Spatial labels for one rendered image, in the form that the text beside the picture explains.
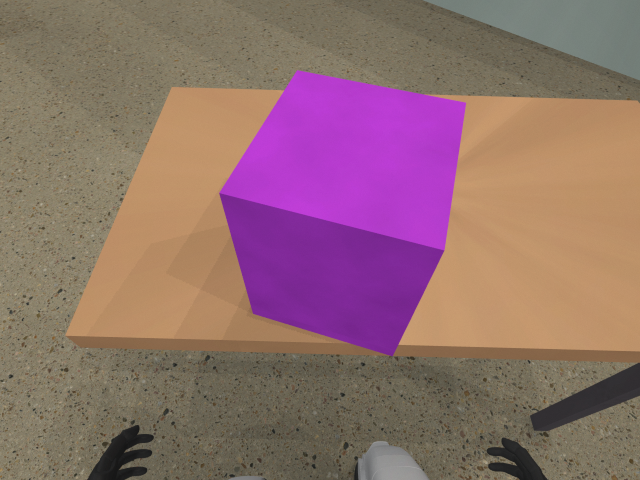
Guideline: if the robot right hand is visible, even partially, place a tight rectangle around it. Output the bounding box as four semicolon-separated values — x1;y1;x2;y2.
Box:
487;438;548;480

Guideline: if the carton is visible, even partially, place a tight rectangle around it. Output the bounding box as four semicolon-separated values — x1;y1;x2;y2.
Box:
219;70;466;356

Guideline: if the right robot shin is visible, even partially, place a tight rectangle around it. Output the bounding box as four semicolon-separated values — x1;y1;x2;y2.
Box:
367;441;389;452

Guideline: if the robot right thigh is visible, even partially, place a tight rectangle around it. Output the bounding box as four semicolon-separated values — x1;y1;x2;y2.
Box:
358;445;430;480

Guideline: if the table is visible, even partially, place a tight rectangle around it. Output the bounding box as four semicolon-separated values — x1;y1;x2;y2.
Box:
65;87;640;431

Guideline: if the robot left hand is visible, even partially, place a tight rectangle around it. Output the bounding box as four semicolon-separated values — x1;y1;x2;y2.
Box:
87;425;154;480

